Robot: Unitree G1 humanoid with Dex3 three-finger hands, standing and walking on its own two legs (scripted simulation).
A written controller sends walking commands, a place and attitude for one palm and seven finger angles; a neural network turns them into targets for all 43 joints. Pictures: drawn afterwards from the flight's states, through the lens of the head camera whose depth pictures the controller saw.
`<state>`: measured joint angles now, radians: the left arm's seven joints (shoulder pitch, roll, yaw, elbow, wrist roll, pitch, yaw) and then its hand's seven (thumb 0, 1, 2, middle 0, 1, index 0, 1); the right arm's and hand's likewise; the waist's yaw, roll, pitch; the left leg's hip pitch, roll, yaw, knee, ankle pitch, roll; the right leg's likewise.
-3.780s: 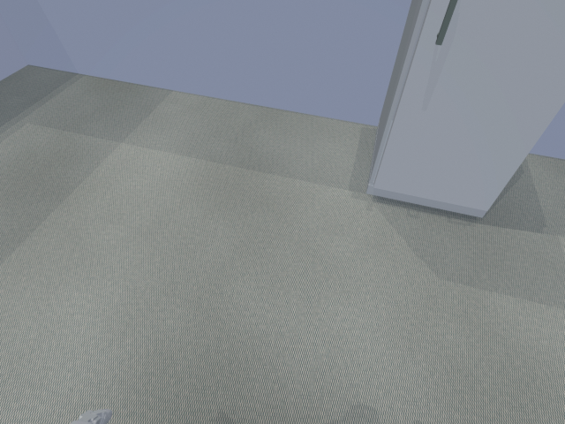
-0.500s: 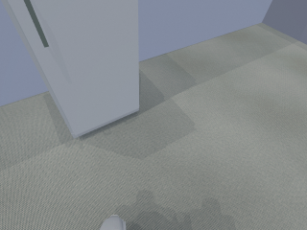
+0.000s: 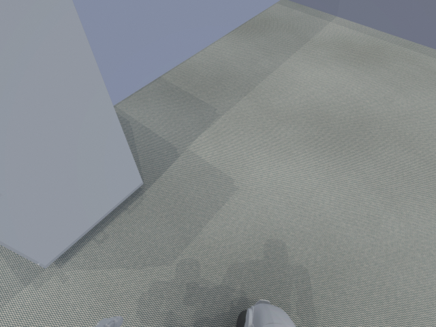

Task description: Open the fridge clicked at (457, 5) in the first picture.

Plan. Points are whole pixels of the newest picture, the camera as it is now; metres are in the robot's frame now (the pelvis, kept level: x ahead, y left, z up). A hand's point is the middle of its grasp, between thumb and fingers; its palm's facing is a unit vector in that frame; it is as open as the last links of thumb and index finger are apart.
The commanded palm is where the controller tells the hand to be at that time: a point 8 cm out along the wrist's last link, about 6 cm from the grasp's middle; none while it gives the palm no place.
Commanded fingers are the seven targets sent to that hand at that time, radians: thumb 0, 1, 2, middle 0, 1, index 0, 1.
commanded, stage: turn to face it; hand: left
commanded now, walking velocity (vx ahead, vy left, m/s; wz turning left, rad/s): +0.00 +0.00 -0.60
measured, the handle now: out of the picture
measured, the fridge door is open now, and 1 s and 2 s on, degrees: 0 0 0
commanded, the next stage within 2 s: take the last steps up to it in 1.80 s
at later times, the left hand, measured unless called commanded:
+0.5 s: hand (136, 307) +0.18 +0.18 -0.18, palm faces +0.14 -0.98 -0.12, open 7.4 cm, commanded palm none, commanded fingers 0.00 0.90 0.90 -0.20 -0.30 -0.20 -0.30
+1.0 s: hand out of the picture +0.14 +0.19 -0.14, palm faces +0.38 -0.88 -0.30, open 7.4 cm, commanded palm none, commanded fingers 0.00 0.90 0.90 -0.20 -0.30 -0.20 -0.30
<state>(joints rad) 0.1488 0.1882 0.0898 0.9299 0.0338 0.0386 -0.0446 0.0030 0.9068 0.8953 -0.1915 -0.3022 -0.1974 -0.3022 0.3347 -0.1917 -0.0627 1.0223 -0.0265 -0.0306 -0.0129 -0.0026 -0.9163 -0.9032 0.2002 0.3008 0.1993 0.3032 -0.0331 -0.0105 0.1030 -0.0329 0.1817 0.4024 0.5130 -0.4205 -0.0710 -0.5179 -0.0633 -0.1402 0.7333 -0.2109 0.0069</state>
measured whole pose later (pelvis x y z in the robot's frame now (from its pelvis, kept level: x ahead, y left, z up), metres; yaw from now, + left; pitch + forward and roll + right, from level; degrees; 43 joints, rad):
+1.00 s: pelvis +0.10 -0.05 +0.00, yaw +23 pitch +0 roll +0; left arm 0.14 0.21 0.05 0.88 0.02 0.02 0.02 0.00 0.90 0.89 -0.19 -0.30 -0.20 -0.30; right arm 0.21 -0.27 -0.09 0.93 -0.02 0.06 0.01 0.01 -0.90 -0.90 0.20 0.30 0.20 0.30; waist -0.04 0.05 0.05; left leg -0.41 -0.05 -0.10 0.72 -0.37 -0.02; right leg -0.27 -0.03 -0.04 0.57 -0.28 0.02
